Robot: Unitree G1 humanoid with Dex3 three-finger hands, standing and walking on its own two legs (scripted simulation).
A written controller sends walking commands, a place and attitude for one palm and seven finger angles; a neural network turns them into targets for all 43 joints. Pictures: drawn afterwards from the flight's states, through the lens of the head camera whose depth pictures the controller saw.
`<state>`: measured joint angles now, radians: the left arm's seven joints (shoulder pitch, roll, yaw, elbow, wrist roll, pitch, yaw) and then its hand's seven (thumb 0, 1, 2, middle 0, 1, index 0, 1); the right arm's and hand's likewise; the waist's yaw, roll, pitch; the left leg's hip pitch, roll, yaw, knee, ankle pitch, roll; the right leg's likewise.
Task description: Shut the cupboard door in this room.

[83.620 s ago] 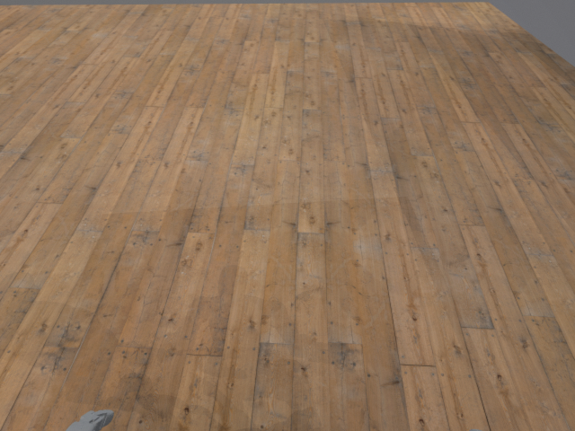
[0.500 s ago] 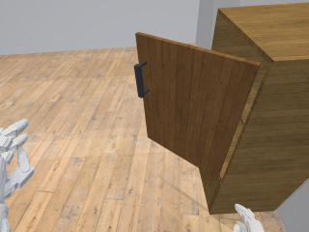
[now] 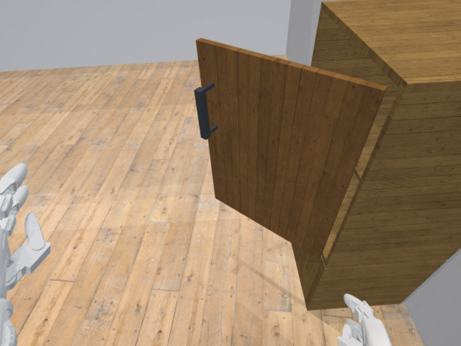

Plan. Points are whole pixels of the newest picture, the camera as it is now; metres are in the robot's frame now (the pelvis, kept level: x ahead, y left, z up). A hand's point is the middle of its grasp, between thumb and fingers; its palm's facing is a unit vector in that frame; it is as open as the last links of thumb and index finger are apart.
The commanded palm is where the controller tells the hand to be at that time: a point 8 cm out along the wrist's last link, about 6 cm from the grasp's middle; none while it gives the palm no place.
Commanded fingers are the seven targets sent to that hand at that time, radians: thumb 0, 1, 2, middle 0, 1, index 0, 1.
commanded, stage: step back with the hand held close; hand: left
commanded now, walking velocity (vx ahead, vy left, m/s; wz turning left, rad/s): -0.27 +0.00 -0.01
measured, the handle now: (207, 111) +0.67 +0.14 +0.06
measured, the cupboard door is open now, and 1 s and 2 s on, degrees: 49 49 49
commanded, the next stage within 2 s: stop stepping back and stand still in 1.24 s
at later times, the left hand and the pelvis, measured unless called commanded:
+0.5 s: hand (17, 282) +0.15 +0.28 +0.15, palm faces +0.46 -0.75 -0.47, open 7.4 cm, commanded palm +0.08 +0.31 +0.17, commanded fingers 0.00 0.90 0.90 -0.20 -0.30 -0.20 -0.30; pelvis -0.05 +0.01 -0.02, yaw +0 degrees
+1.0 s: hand out of the picture +0.07 +0.28 +0.15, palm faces +0.43 -0.77 -0.48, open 7.4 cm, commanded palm -0.01 +0.32 +0.17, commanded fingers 0.00 0.90 0.90 -0.20 -0.30 -0.20 -0.30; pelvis -0.13 +0.01 -0.02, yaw +4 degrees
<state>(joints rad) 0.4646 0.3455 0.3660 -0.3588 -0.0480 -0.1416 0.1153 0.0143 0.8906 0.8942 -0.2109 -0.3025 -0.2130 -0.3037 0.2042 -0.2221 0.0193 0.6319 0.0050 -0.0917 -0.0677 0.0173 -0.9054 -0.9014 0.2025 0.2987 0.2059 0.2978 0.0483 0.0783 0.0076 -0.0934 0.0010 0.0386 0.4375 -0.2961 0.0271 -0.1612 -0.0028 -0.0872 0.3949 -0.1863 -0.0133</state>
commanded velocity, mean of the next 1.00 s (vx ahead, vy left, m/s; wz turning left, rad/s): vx -0.31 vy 0.00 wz -0.02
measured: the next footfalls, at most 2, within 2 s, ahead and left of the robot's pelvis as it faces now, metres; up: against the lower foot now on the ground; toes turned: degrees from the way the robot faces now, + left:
right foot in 1.30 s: -0.28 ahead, -0.14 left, +0.00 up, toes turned -2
left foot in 1.94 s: -0.18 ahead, +0.17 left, +0.00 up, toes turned +1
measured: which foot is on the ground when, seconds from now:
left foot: down 0.00-1.00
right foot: down 0.00-1.00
